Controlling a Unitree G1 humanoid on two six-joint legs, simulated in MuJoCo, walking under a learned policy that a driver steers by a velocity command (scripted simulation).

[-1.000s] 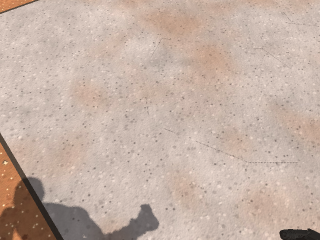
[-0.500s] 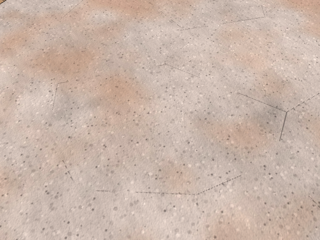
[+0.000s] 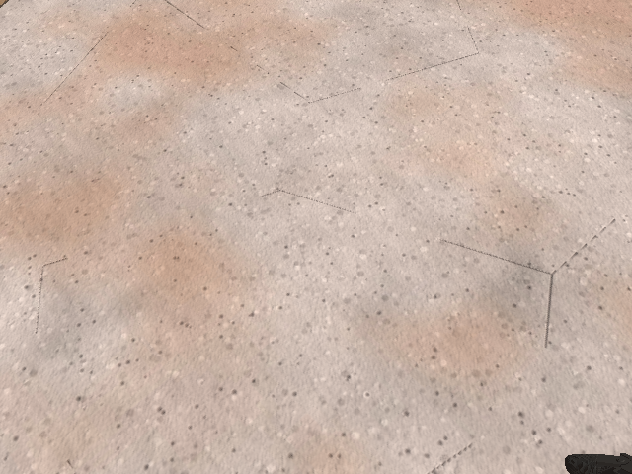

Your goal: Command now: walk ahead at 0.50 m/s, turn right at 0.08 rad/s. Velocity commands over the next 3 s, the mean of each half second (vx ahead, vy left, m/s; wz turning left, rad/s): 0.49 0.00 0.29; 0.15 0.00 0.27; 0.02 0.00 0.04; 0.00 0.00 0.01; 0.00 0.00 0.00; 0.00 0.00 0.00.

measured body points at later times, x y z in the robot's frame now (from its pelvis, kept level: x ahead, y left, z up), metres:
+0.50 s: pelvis +0.29 +0.07 +0.00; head +0.32 +0.10 +0.45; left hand +0.45 +0.36 -0.08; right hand +0.38 -0.20 -0.11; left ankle +0.23 +0.14 -0.75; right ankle +0.50 -0.07 -0.69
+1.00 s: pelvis +0.44 +0.08 -0.01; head +0.45 +0.09 +0.44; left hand +0.47 +0.36 -0.13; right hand +0.65 -0.12 -0.12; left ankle +0.41 +0.22 -0.75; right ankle +0.53 +0.00 -0.74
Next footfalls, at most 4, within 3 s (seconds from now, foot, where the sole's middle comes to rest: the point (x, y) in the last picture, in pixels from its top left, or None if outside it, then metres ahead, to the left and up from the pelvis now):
0.16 left None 0.27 0.14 -0.78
0.64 right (360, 423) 0.57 0.01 -0.78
0.96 left None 0.44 0.23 -0.78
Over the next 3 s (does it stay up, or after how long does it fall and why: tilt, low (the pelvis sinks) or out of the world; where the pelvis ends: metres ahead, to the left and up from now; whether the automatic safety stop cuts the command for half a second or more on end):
stays up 0.47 0.11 -0.01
